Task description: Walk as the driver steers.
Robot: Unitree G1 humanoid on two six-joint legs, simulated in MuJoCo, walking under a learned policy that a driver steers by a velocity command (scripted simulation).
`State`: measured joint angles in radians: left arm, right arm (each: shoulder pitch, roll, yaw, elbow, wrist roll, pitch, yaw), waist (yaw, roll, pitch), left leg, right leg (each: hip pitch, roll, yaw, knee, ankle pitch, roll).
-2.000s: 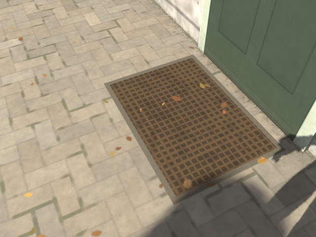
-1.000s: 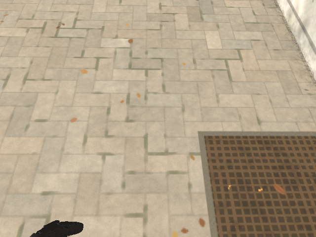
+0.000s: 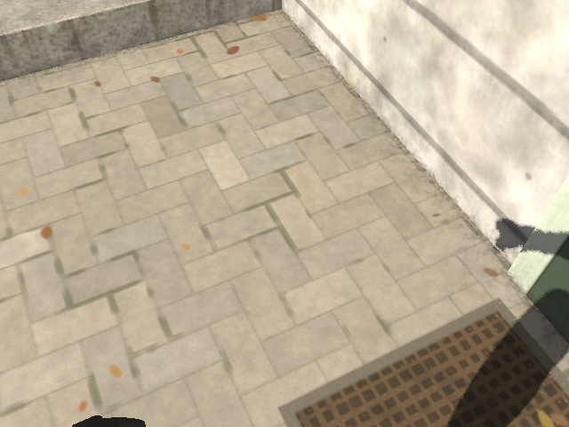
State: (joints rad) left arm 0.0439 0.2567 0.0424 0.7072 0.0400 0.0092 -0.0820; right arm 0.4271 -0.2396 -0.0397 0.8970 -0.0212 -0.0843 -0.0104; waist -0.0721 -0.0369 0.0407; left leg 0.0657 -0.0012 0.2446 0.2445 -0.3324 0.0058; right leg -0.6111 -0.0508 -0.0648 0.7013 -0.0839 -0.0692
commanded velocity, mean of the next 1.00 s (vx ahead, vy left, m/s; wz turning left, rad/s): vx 0.50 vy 0.00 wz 0.27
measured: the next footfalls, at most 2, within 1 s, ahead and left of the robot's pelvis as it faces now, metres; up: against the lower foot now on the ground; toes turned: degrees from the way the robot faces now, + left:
right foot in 0.08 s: +0.20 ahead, -0.09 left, +0.00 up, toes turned -7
left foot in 0.64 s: +0.48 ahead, +0.06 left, +0.00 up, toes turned +13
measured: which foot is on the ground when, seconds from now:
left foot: down 0.00-0.10, up 0.12-0.62, down 0.64-1.00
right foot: up 0.00-0.06, down 0.08-0.66, up 0.68-1.00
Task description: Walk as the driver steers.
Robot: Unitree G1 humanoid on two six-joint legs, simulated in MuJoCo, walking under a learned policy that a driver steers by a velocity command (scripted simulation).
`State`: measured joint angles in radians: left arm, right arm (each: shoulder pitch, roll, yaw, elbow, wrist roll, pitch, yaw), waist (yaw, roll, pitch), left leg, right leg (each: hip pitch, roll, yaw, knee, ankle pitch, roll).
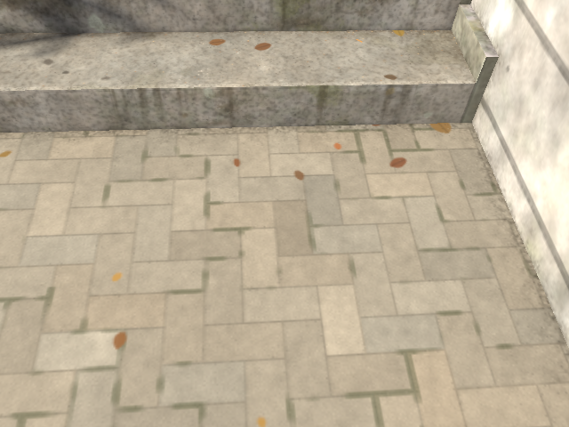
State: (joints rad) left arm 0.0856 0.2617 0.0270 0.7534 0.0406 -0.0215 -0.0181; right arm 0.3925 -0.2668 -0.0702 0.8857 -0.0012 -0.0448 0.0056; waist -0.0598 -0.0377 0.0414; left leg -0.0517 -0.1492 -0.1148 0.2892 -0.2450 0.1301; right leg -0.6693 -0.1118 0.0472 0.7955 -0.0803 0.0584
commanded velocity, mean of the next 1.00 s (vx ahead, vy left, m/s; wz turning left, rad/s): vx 0.10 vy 0.00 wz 0.05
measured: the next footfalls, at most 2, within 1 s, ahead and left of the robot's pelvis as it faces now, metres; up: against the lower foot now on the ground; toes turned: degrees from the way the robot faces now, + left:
right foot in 0.14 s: +0.28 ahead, -0.12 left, +0.00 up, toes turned +7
left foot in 0.58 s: +0.11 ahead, +0.06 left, +0.00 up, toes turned +11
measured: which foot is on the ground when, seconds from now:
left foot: down 0.00-0.16, up 0.18-0.56, down 0.58-1.00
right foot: up 0.00-0.12, down 0.14-0.58, up 0.60-1.00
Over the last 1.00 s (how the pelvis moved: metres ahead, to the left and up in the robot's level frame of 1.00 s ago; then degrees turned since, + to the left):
0.53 0.03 0.01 22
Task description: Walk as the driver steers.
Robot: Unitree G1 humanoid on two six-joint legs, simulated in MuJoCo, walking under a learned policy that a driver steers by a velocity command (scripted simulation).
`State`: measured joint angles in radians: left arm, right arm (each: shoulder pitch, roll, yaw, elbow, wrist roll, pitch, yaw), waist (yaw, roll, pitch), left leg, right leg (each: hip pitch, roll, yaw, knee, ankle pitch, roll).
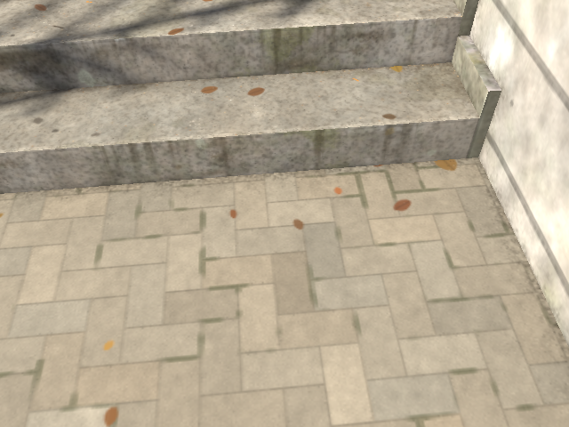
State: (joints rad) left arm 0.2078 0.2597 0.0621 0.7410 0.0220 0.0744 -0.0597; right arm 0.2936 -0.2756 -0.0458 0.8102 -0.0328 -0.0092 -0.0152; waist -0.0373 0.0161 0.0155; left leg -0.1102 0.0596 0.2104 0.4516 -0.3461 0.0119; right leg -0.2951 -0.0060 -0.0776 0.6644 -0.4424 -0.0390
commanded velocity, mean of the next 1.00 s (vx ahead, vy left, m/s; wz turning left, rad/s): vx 0.44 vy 0.00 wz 0.00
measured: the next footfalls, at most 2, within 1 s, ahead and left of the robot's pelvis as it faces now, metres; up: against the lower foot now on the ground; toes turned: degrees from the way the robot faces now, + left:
right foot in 0.04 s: +0.03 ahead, -0.10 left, +0.00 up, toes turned -5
left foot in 0.52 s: +0.42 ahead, +0.00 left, +0.00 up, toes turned -10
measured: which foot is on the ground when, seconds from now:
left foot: down 0.00-0.04, up 0.06-0.50, down 0.52-1.00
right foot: up 0.00-0.02, down 0.04-0.54, up 0.56-1.00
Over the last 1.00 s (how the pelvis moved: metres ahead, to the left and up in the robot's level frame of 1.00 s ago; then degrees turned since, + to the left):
0.13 -0.05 -0.01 -2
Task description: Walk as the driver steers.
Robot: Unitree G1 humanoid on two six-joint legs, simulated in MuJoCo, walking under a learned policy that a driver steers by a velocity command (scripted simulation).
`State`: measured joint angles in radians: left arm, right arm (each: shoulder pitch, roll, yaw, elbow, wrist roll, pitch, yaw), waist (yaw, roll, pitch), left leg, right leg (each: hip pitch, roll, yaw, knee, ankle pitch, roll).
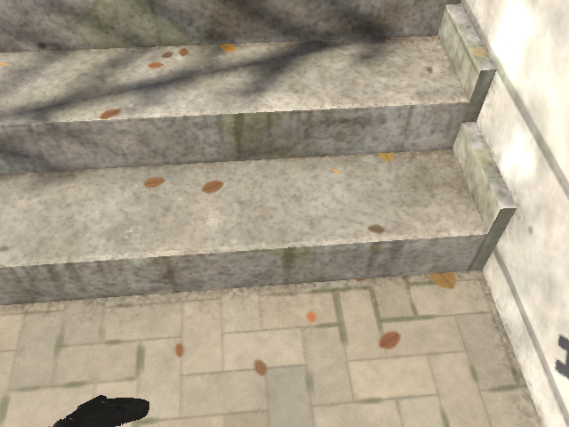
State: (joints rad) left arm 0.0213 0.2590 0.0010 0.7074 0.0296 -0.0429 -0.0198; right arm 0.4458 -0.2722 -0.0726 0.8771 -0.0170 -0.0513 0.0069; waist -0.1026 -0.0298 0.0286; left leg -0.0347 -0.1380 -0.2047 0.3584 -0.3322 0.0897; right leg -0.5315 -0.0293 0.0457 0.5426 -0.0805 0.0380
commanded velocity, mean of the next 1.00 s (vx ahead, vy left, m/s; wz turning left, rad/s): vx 0.50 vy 0.00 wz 0.10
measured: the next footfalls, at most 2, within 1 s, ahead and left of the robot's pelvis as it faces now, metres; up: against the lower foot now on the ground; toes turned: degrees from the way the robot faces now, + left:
right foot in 0.04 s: +0.19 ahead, -0.13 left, +0.00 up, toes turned +4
left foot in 0.54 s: +0.40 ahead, +0.14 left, +0.00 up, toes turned +19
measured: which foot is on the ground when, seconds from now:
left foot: down 0.00-0.06, up 0.08-0.52, down 0.54-1.00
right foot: up 0.00-0.02, down 0.04-0.54, up 0.56-1.00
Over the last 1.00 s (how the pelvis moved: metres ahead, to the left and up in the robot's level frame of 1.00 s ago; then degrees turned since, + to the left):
0.49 -0.08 0.00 3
